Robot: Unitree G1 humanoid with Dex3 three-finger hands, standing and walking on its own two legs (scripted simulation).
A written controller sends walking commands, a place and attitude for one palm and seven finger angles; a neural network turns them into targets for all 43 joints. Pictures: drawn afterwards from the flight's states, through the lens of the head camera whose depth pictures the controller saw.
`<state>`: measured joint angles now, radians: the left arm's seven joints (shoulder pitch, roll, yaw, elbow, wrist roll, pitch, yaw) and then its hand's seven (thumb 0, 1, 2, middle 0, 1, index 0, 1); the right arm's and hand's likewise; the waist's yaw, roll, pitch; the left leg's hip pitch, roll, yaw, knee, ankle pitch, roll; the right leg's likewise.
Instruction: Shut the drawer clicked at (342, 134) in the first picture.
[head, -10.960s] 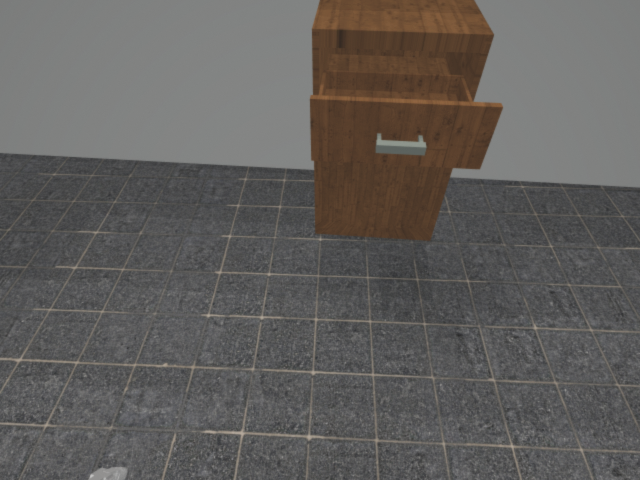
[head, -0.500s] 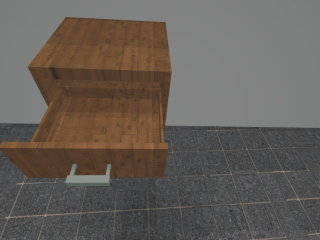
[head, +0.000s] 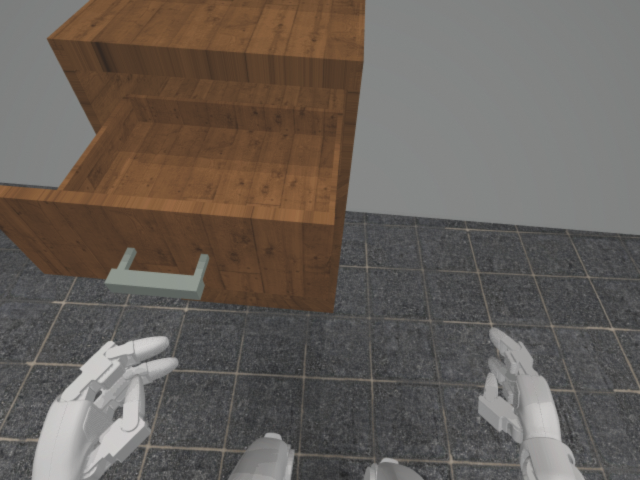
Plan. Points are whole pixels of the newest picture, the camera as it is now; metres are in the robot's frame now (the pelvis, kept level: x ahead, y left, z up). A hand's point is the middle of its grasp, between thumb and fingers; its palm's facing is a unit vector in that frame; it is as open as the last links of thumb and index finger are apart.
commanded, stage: raise the hand and make a fist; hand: left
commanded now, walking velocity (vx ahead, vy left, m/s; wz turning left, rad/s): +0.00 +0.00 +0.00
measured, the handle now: (161, 271) +0.36 +0.26 +0.03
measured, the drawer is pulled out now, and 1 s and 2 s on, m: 0.29 0.29 0.29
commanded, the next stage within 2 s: bring the fist close to the handle in 1.38 s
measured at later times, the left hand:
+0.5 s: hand (114, 395) +0.18 +0.23 +0.08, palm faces +0.05 -1.00 -0.07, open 3.3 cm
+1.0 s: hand (102, 386) +0.18 +0.22 +0.12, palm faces +0.04 -1.00 -0.06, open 3.3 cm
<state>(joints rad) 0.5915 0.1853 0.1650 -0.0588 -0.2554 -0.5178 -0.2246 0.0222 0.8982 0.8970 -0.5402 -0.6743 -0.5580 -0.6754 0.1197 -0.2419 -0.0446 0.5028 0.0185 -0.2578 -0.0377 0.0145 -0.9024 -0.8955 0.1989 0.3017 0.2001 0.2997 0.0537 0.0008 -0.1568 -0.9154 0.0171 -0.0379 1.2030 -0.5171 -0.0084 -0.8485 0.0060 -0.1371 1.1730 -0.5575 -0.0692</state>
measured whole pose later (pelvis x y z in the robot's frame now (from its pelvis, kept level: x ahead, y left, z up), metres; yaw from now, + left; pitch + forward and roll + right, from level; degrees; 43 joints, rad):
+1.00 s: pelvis +0.02 +0.05 +0.03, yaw +0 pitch +10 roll -3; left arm 0.71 0.21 0.11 -0.36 -0.24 -0.30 -0.18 0.02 0.90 0.90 -1.39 -1.59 -1.39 -1.59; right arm 0.22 -0.19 0.04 0.47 0.04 -0.21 -0.02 0.02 -0.90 -0.89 0.21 0.30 0.21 0.30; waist 0.03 0.04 -0.15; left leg -0.73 -0.01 0.00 1.03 -0.48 0.06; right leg -0.65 -0.01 -0.10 0.96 -0.48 0.00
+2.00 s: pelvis +0.02 +0.01 +0.02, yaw -1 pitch +14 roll -2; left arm 0.49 0.24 0.26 -0.03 -0.32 -0.41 -0.30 0.02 0.90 0.90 -1.40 -1.60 -1.40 -1.60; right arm 0.21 -0.23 -0.01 0.58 0.04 -0.21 -0.06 0.02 -0.90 -0.90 0.20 0.30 0.20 0.30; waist -0.01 0.04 -0.14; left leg -0.85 0.02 -0.03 1.10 -0.50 0.00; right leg -0.78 0.02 -0.12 1.05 -0.52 -0.05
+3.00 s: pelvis +0.01 +0.03 -0.01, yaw -2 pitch +21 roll -4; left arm 0.36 0.24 0.17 0.00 -0.26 -0.44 -0.18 0.02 0.90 0.90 -1.40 -1.60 -1.40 -1.60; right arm 0.20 -0.23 0.01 0.51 0.01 -0.10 -0.03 0.02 -0.90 -0.89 0.20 0.30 0.20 0.30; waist -0.02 0.03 -0.18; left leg -1.08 0.01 -0.01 1.28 -0.56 0.04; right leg -1.01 0.00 -0.10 1.22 -0.57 -0.02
